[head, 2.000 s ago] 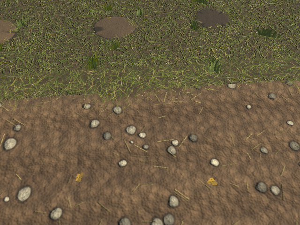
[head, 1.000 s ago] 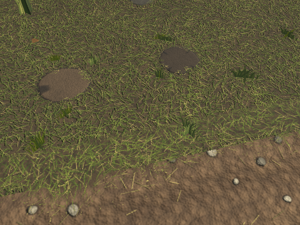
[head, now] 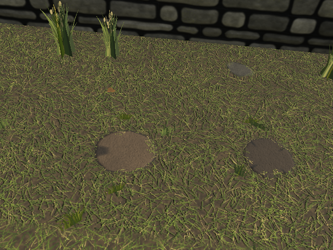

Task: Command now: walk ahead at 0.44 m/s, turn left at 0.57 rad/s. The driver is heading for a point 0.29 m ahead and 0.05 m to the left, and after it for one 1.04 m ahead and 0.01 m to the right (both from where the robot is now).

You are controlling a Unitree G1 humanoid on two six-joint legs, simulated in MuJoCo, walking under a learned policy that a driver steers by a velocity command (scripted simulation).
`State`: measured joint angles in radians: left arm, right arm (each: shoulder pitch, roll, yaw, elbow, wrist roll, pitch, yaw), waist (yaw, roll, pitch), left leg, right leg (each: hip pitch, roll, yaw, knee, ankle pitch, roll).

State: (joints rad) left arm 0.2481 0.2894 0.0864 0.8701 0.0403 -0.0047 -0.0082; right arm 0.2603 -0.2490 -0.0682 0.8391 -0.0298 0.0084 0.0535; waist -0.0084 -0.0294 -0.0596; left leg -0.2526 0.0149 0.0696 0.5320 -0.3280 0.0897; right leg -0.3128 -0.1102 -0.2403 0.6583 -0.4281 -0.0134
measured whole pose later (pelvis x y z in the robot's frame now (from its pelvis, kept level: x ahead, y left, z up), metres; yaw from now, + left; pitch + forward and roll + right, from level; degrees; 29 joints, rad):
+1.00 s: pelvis +0.22 +0.02 +0.00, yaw +12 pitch +0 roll +0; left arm 0.26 0.27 0.06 0.81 0.01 0.05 -0.02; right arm 0.15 -0.24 -0.03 0.80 -0.03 0.02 -0.04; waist 0.02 -0.01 0.05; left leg -0.22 0.04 0.09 0.48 -0.26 0.00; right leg -0.35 0.01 -0.04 0.81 -0.47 -0.01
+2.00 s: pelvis +0.22 +0.02 +0.01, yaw -12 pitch -1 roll +0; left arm 0.21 0.26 0.02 0.87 0.01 0.04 0.01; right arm 0.20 -0.24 -0.01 0.82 -0.01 0.02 -0.01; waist -0.01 0.00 0.06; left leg -0.21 -0.03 -0.02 0.45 -0.21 0.02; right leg -0.12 0.05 0.07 0.41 -0.25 -0.02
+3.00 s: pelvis +0.29 +0.03 +0.00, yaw -12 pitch +0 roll +0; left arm 0.44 0.23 0.03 1.14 0.01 -0.03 0.02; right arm 0.24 -0.22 -0.03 1.03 -0.02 -0.06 0.00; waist 0.02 -0.04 0.00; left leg -0.27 -0.02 0.08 0.54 -0.27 0.07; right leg -0.07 0.02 0.07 0.51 -0.41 -0.05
